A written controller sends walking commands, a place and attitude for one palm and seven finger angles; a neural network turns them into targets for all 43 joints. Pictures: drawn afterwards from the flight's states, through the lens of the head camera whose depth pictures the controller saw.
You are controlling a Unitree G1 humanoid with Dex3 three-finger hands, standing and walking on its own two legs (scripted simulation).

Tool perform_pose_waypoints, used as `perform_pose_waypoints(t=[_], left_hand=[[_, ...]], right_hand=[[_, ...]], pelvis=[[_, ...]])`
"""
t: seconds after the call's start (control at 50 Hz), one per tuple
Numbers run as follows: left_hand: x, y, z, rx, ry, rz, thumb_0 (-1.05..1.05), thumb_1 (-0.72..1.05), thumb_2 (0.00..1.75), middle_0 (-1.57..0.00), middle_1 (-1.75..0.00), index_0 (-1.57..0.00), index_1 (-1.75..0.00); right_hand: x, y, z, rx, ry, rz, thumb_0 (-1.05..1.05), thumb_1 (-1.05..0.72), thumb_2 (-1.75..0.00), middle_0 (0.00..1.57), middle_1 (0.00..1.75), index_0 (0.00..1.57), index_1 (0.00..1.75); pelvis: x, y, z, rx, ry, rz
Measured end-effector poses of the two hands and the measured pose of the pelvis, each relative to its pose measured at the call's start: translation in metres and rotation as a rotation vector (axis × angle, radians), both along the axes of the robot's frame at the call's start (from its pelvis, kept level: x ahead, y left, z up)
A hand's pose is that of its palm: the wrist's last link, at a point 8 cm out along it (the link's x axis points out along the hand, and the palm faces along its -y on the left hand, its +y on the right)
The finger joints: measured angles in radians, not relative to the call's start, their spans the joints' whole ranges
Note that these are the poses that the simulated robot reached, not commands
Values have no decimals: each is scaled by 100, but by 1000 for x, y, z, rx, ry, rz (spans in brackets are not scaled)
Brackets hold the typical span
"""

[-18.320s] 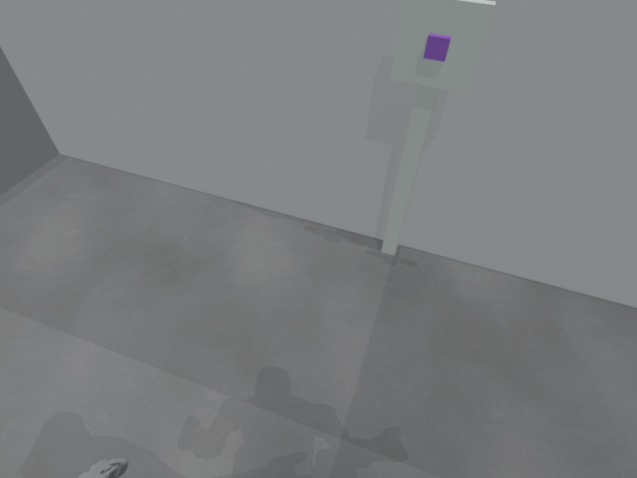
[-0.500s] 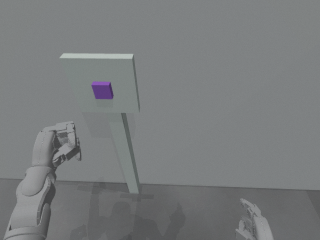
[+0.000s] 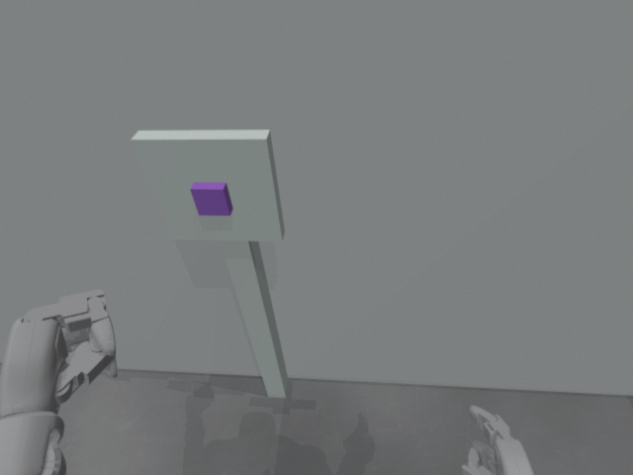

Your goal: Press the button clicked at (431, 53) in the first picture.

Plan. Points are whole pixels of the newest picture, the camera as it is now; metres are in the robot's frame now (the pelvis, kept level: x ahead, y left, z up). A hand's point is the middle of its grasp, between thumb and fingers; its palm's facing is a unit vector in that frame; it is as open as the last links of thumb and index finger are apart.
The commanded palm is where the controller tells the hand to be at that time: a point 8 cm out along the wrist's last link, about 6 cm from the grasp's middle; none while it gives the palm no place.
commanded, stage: draw the hand back to the body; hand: left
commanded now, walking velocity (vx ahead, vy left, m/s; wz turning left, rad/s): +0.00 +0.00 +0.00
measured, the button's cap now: (212, 197) +0.52 +0.24 +0.09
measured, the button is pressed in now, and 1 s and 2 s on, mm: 0 0 0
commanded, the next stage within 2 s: step back with the hand held close in 0.40 s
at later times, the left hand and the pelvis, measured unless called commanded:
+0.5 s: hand (83, 374) +0.16 +0.23 +0.16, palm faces +0.40 -0.83 -0.38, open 3.1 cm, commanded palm +0.12 +0.28 +0.17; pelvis -0.01 +0.00 +0.00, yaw +0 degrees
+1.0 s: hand (48, 385) +0.15 +0.26 +0.16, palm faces +0.31 -0.81 -0.50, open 3.1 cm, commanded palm +0.09 +0.30 +0.17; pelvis -0.04 +0.02 -0.01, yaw -1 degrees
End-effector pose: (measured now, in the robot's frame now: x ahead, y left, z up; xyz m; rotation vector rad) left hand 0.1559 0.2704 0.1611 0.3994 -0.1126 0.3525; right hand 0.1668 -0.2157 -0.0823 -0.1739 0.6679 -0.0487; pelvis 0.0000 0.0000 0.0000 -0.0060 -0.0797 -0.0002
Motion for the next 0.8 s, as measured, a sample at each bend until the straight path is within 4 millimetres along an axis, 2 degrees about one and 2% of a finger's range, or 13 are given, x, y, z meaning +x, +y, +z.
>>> perform_pose_waypoints(t=[0.16, 0.26, 0.38, 0.52, 0.64, 0.8], left_hand=[[-29, 3, 12, 54, -14, 32, 2, 89, 89, -131, -150, -131, -150], [-37, 4, 12, 49, -23, 56, 2, 89, 89, -131, -150, -131, -150], [-36, 3, 6, 28, -20, 57, 2, 89, 89, -131, -150, -131, -150], [-35, 2, 12, 39, -42, 35, 2, 89, 89, -131, -150, -131, -150], [-27, 14, 20, 100, -69, 32, 2, 89, 89, -131, -150, -131, -150], [-19, 14, -1, 98, 54, -60, 1, 89, 89, -131, -150, -131, -150]], right_hand=[[7, -3, 6, -8, -35, -3, 1, -91, -90, 20, 30, 20, 30], [10, -1, 8, -12, -56, 9, 1, -91, -90, 20, 30, 20, 30], [6, 2, 9, -14, -57, 15, 1, -91, -90, 20, 30, 20, 30], [-3, 3, 7, -12, -50, 5, 1, -91, -90, 20, 30, 20, 30], [-14, 0, 5, -25, 6, -9, 1, -91, -90, 20, 30, 20, 30], [-36, -9, 0, -67, 102, -85, 1, -91, -90, 20, 30, 20, 30]], pelvis=[[-1, -2, 0, -3, -7, 0], [-5, -2, 0, -5, -12, 7], [-10, -3, 0, -4, -17, 7], [-12, -2, 0, -5, -22, 2], [-17, 1, 0, -18, 21, 0], [-24, 15, -2, -11, 78, -13]])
